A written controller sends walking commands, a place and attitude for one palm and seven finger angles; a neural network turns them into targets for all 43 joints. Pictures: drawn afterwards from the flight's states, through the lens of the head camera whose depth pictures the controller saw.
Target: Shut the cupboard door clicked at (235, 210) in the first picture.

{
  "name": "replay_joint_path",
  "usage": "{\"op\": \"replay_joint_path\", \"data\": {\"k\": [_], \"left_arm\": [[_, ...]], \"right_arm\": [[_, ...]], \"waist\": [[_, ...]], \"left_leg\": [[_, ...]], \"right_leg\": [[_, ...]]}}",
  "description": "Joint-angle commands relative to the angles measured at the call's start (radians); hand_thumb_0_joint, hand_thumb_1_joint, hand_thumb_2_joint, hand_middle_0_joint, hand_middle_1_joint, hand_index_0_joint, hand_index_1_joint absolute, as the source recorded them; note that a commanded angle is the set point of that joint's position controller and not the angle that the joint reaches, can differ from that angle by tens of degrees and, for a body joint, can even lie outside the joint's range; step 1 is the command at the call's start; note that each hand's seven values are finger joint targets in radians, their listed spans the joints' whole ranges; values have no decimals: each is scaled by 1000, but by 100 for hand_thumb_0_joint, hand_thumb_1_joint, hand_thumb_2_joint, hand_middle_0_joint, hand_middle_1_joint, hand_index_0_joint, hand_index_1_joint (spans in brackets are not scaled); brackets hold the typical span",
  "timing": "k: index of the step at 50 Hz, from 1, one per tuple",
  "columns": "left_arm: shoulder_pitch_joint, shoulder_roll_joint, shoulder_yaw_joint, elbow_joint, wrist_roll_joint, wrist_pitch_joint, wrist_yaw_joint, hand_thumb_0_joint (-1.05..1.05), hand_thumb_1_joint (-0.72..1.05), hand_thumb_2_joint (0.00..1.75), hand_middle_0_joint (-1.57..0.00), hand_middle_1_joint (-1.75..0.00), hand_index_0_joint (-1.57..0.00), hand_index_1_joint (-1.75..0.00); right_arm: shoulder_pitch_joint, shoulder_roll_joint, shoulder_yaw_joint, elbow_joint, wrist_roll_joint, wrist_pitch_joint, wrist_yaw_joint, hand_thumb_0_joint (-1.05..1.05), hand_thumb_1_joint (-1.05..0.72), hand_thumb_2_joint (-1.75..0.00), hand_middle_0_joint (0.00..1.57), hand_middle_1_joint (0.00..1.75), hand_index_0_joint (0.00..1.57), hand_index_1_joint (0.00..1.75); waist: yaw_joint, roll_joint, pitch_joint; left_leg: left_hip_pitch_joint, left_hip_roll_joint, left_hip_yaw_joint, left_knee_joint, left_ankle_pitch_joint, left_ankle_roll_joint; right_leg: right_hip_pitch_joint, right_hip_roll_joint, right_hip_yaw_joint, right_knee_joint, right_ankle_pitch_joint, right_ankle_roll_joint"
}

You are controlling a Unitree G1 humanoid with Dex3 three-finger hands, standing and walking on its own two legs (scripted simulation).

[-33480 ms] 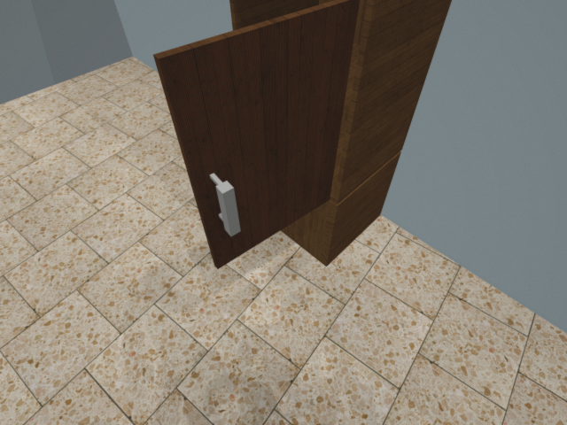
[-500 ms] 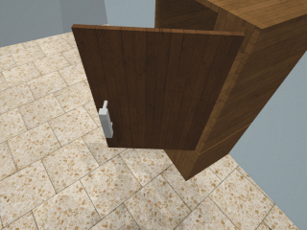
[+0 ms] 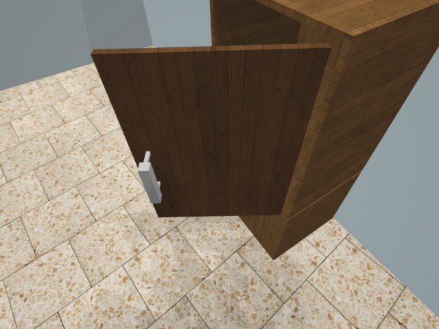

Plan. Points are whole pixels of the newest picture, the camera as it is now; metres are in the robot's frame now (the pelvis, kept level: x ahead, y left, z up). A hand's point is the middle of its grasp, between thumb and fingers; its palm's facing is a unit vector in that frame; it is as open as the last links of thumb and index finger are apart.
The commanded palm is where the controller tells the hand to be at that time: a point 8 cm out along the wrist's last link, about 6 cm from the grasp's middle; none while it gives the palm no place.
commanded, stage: look again from close up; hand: left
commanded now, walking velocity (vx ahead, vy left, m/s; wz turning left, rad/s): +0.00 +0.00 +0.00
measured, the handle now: (152, 177) +0.48 +0.21 -0.08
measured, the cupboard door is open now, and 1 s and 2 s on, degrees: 58 58 58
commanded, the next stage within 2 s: raise the hand and make a fist in 0.36 s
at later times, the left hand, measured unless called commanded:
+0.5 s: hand out of the picture +0.08 +0.19 -0.16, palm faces +0.10 -0.96 -0.25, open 7.3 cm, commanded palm +0.11 +0.23 -0.07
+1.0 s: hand out of the picture +0.13 +0.19 -0.08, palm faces +0.09 -1.00 -0.02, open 5.6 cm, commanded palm +0.12 +0.24 -0.07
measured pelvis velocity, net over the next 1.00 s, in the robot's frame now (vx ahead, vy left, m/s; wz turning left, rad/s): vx -0.05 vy -0.02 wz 0.07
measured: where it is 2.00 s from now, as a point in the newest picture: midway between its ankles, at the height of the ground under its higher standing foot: outside the picture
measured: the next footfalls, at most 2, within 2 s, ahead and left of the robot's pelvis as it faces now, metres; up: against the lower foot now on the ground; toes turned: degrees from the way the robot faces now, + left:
none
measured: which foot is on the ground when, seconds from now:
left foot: down 0.00-1.00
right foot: down 0.00-1.00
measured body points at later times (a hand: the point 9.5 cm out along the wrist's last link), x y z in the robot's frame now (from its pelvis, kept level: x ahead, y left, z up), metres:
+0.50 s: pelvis +0.02 -0.01 +0.00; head +0.04 -0.02 +0.45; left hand +0.07 +0.24 -0.14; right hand +0.07 -0.26 -0.15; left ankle +0.01 +0.12 -0.74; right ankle +0.00 -0.12 -0.74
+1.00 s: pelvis -0.05 -0.02 -0.13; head +0.02 +0.00 +0.31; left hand +0.12 +0.24 -0.07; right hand +0.20 -0.22 -0.19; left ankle +0.01 +0.12 -0.74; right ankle +0.00 -0.12 -0.74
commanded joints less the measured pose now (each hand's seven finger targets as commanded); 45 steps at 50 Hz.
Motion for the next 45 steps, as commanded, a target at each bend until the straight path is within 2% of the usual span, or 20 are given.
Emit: {"op": "replay_joint_path", "data": {"k": [1,11,22,23,24,25,26,27,28,30,31,33,35,36,37,38,39,41,42,45], "left_arm": [[15,151,28,-35,2,-22,6,0,90,90,-20,-30,-20,-30],[-10,162,28,-4,3,-23,6,0,90,90,-20,-30,-20,-30],[-32,182,33,-1,2,-28,3,0,90,90,-20,-30,-20,-30],[115,125,30,34,2,-34,47,0,90,90,-20,-30,-20,-30],[-776,829,565,-1518,-126,-340,37,0,90,90,-20,-30,-20,-30],[-24,188,87,-1108,-119,-242,36,0,90,90,-22,-32,-22,-32],[228,-39,51,-1142,-202,-118,28,0,90,90,-24,-34,-24,-34],[73,15,86,-1054,-172,-139,37,0,90,90,-25,-36,-25,-36],[172,3,146,-946,-193,-174,14,0,90,90,-27,-38,-27,-38],[323,-40,178,-755,-226,-320,-71,0,90,90,-31,-42,-31,-42],[394,-53,189,-711,-247,-410,-136,0,90,90,-33,-44,-33,-44],[356,-11,231,-749,-277,-606,-262,0,90,90,-36,-48,-36,-48],[267,79,268,-800,-286,-763,-392,0,90,90,-40,-52,-40,-52],[245,129,306,-803,-295,-771,-428,0,90,90,-42,-54,-42,-54],[203,143,307,-868,-324,-754,-454,0,90,90,-44,-56,-44,-56],[155,157,316,-941,-345,-730,-463,0,90,90,-46,-58,-46,-58],[139,150,313,-988,-375,-698,-461,0,90,90,-47,-60,-47,-60],[33,171,303,-1160,-399,-659,-443,0,90,90,-51,-64,-51,-64],[6,174,292,-1235,-395,-644,-429,0,90,90,-53,-66,-53,-66],[8,156,227,-1355,-355,-603,-386,0,90,90,-58,-72,-58,-72]], "right_arm": [[8,-117,-22,-29,7,-28,-12,0,-90,-90,20,30,20,30],[-28,-124,-23,8,8,-24,-15,0,-90,-90,20,30,20,30],[-58,-148,-22,15,6,-25,-17,0,-90,-90,20,30,20,30],[-114,-133,-33,-45,23,-20,-10,0,-90,-90,20,30,20,30],[20,-291,-84,-313,12,-197,-129,0,-90,-90,20,30,20,30],[-110,-166,-40,-323,71,-247,-132,0,-90,-90,20,30,20,30],[-142,-138,-30,-382,51,-293,-104,0,-90,-90,20,30,20,30],[-75,-142,-57,-357,61,-322,-74,0,-90,-90,20,30,20,30],[-61,-154,-92,-372,48,-325,-63,0,-90,-90,20,30,20,30],[-100,-154,-104,-408,30,-326,-41,0,-90,-90,20,30,20,30],[-107,-147,-108,-430,31,-332,-28,0,-90,-90,20,30,20,30],[-129,-145,-114,-470,19,-339,-5,0,-90,-90,20,30,20,30],[-149,-152,-119,-519,20,-353,5,0,-90,-90,20,30,20,30],[-145,-157,-119,-542,25,-347,5,0,-90,-90,20,30,20,30],[-161,-163,-115,-593,32,-343,2,0,-90,-90,20,30,20,30],[-170,-163,-114,-632,39,-341,-4,0,-90,-90,20,30,20,30],[-174,-159,-108,-662,47,-337,-14,0,-90,-90,20,30,20,30],[-155,-159,-101,-687,55,-328,-39,0,-90,-90,20,30,20,30],[-142,-161,-97,-693,54,-326,-48,0,-90,-90,20,30,20,30],[-122,-157,-86,-677,55,-325,-71,0,-90,-90,20,30,20,30]], "waist": [[3,-25,-37],[4,-28,-13],[6,-22,-47],[39,-52,-52],[-78,-43,-386],[-13,353,-532],[31,344,-458],[-55,118,-211],[-25,4,-75],[-9,-308,-9],[31,-267,-28],[61,-236,-154],[62,-147,-271],[80,-44,-305],[84,-18,-364],[85,-6,-418],[75,-22,-435],[44,-39,-435],[34,-9,-457],[6,46,-431]], "left_leg": [[45,101,-95,-88,85,27],[61,105,-87,-95,97,18],[85,107,-87,-92,164,11],[15,121,-28,129,101,-19],[326,70,-64,174,313,34],[312,9,-79,152,534,18],[278,46,-85,99,721,-11],[104,45,-113,131,561,-9],[-52,19,-106,162,371,-14],[-300,-10,-103,276,127,-11],[-367,-27,-90,327,93,-21],[-495,-41,-78,456,28,-31],[-612,-42,-74,588,-22,-26],[-652,-41,-64,634,-35,-17],[-686,-47,-50,664,-80,-10],[-691,-43,-53,679,-117,-2],[-727,-45,-47,704,-158,5],[-743,-24,-70,729,-204,18],[-726,-16,-79,732,-208,24],[-699,-4,-99,729,-210,33]], "right_leg": [[-2,-79,82,-108,115,-41],[6,-84,86,-130,161,-41],[52,-94,81,-136,261,-41],[77,-168,133,-149,538,14],[100,-82,55,44,460,-12],[5,-1,-49,220,341,-20],[-41,7,-120,161,223,-18],[-164,7,-109,91,189,-1],[-218,10,-118,74,213,2],[-348,9,-121,172,172,11],[-361,-3,-91,235,171,0],[-431,-5,-60,378,125,-10],[-494,-13,9,488,65,-18],[-511,-17,53,515,24,-29],[-508,-22,85,512,-82,-27],[-527,-15,94,508,-185,-27],[-514,-20,133,476,-265,-14],[-557,-4,141,449,-376,-11],[-573,2,123,455,-387,-13],[-626,17,87,469,-358,-19]]}}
